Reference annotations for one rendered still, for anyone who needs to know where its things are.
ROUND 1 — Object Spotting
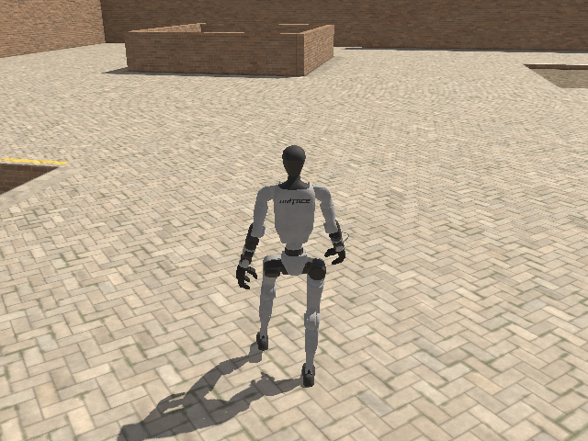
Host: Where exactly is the robot left foot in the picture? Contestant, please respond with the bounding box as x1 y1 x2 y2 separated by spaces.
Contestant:
256 332 268 351

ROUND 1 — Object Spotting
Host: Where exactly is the robot left upper arm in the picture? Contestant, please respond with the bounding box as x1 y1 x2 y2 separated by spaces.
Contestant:
251 186 275 238

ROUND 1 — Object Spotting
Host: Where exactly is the robot right forearm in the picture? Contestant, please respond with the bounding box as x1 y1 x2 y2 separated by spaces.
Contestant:
329 220 345 252

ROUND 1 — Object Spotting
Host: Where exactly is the robot left forearm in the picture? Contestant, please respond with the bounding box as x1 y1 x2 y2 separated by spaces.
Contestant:
239 224 259 268

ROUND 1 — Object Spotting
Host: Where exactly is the robot right hand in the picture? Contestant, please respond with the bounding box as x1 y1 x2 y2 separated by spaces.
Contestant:
324 248 345 265

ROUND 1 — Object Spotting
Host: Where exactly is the robot left hand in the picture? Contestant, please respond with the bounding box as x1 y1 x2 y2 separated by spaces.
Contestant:
236 265 257 289

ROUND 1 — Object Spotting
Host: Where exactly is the robot right upper arm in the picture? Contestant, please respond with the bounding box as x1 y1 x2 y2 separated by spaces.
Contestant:
313 185 338 234

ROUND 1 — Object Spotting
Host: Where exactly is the humanoid robot torso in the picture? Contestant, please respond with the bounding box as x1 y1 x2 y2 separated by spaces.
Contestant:
273 181 316 276

